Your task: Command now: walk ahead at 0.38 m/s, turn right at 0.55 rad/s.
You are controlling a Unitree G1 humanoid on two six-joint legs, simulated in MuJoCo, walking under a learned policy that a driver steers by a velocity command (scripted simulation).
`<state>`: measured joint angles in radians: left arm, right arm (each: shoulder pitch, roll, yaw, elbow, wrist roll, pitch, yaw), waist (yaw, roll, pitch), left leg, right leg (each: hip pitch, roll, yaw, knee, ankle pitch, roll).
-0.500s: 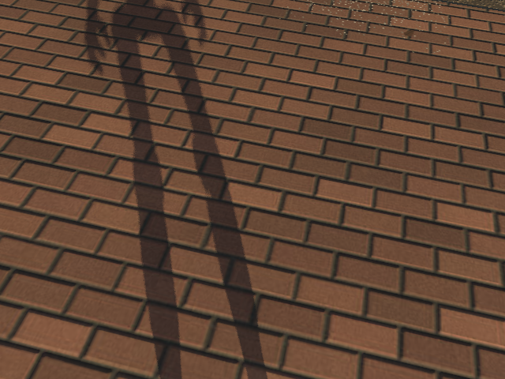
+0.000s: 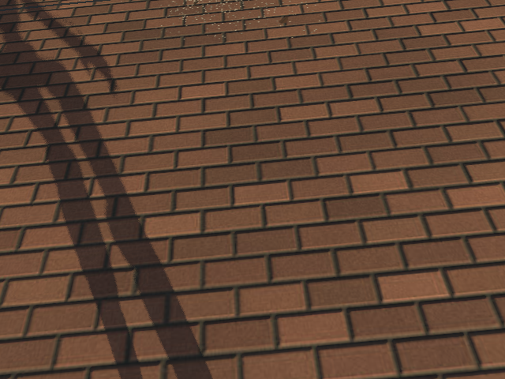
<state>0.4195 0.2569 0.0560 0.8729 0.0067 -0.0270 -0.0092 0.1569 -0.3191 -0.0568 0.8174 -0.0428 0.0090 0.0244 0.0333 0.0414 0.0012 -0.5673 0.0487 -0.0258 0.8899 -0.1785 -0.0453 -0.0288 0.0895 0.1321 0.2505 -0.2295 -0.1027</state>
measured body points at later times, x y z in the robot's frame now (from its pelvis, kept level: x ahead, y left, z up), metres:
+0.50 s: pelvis +0.19 +0.05 +0.00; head +0.23 +0.06 +0.44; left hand +0.30 +0.30 -0.15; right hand +0.23 -0.21 -0.13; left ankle +0.23 +0.12 -0.75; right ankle +0.17 -0.08 -0.70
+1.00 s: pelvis +0.23 +0.03 -0.01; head +0.24 +0.02 +0.44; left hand +0.31 +0.27 -0.16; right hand +0.22 -0.22 -0.16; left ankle +0.23 +0.13 -0.75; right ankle +0.21 -0.08 -0.75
